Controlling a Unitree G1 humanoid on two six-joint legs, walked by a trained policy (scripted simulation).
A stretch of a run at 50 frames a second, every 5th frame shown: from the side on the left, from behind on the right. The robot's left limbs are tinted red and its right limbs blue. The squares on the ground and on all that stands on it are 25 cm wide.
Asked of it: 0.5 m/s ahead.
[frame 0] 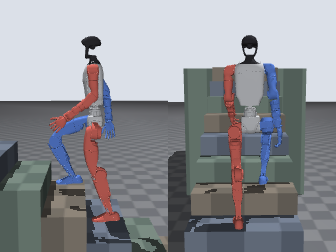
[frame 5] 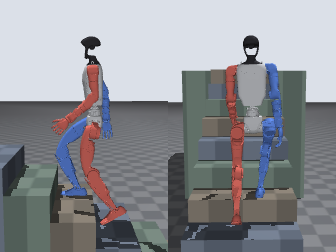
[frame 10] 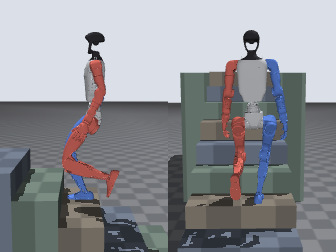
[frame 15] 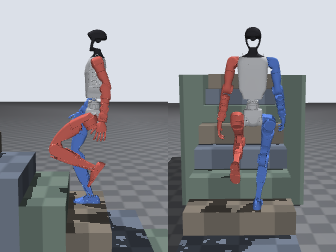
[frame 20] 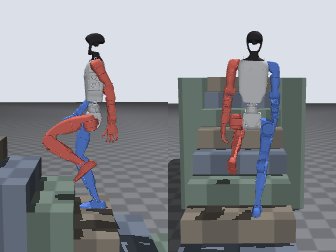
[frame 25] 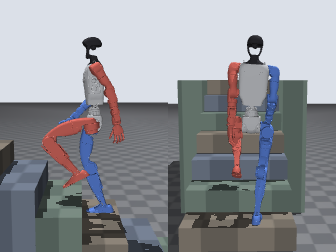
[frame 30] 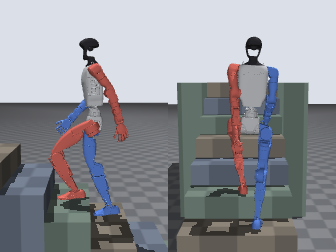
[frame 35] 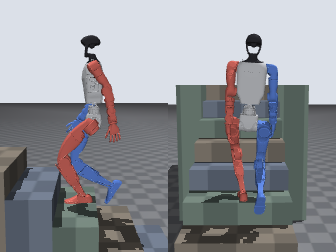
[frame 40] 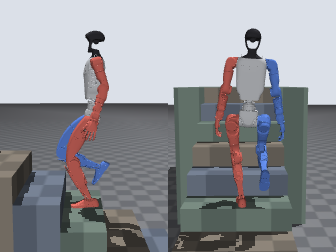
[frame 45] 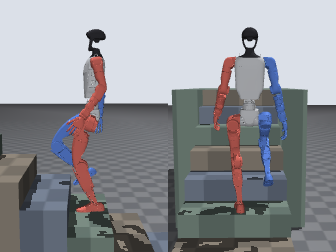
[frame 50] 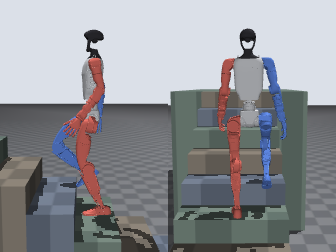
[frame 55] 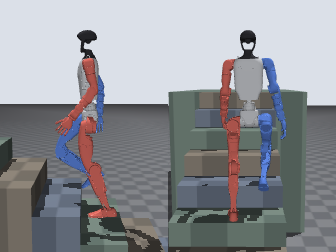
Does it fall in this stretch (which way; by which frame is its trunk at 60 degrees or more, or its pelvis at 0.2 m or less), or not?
no
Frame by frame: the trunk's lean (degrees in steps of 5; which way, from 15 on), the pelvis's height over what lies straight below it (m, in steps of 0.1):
0: 5, 0.8
5: 5, 0.8
10: 0, 0.7
15: 5, 0.7
20: 5, 0.8
25: 5, 0.8
30: 5, 0.8
35: 5, 0.7
40: 5, 0.7
45: 5, 0.8
50: 0, 0.8
55: 0, 0.8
